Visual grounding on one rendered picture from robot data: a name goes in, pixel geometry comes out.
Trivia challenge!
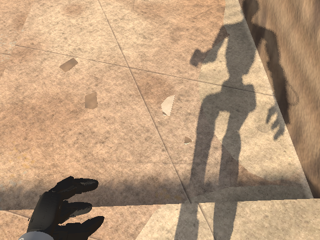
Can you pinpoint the robot left hand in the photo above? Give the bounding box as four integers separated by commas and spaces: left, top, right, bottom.
27, 176, 105, 240

